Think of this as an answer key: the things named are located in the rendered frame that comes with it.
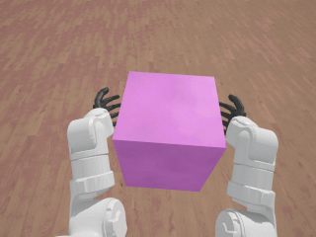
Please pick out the robot left forearm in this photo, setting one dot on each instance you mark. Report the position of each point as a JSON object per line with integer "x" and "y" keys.
{"x": 88, "y": 151}

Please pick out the right robot upper arm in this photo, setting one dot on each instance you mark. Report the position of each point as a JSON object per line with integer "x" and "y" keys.
{"x": 233, "y": 222}

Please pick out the carton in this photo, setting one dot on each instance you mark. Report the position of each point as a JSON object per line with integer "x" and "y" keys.
{"x": 169, "y": 133}

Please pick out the robot right forearm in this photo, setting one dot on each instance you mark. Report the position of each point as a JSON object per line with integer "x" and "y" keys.
{"x": 254, "y": 163}

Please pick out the robot right hand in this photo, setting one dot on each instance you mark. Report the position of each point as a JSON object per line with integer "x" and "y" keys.
{"x": 235, "y": 112}

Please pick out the left robot upper arm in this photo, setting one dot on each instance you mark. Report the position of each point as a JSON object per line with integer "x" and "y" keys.
{"x": 104, "y": 217}

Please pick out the robot left hand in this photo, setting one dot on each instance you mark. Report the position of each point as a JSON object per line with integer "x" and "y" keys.
{"x": 99, "y": 103}

